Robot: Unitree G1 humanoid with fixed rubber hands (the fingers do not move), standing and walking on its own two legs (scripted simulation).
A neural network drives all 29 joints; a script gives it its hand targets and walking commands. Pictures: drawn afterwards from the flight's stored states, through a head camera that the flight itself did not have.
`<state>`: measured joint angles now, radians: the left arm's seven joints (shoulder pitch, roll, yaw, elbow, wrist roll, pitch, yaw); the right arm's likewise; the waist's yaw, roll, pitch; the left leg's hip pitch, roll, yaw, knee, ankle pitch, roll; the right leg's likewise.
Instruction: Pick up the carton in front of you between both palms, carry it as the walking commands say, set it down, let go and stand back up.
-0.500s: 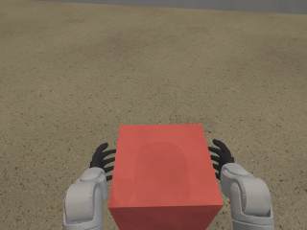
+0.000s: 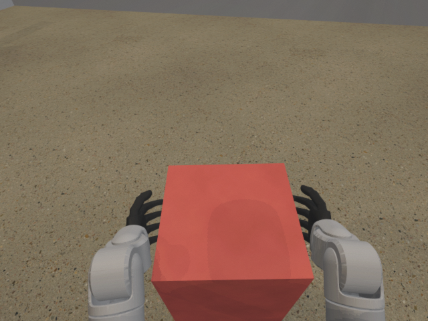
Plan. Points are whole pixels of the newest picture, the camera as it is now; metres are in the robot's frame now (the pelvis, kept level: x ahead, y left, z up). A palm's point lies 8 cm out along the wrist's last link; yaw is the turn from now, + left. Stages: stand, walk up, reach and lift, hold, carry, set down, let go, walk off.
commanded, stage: carry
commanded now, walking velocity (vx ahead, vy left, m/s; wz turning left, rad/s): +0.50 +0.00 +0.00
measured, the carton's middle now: (227, 247) +0.28 +0.00 +0.01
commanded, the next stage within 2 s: none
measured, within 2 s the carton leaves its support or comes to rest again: neither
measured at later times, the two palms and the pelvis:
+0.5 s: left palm (169, 116) +0.61 +0.14 +0.09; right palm (284, 115) +0.60 -0.16 +0.09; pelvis +0.34 +0.00 -0.01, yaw -2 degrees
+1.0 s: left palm (179, 71) +0.91 +0.14 +0.07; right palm (264, 67) +0.91 -0.16 +0.08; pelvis +0.64 +0.00 -0.01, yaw -2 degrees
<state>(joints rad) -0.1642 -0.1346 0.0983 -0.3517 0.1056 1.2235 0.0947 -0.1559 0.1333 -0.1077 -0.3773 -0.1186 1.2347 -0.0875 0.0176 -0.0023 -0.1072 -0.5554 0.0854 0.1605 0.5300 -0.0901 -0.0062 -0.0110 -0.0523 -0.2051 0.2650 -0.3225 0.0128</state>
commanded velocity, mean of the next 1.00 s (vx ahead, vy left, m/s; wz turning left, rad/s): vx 0.31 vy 0.00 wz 0.00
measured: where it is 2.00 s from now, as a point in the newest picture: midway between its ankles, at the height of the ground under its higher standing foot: (230, 236)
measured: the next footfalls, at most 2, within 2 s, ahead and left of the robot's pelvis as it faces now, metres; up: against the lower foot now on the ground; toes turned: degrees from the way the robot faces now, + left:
left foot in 0.06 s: +0.22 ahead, +0.11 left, +0.00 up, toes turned +10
right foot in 0.52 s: +0.51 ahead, -0.11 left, +0.00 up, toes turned -13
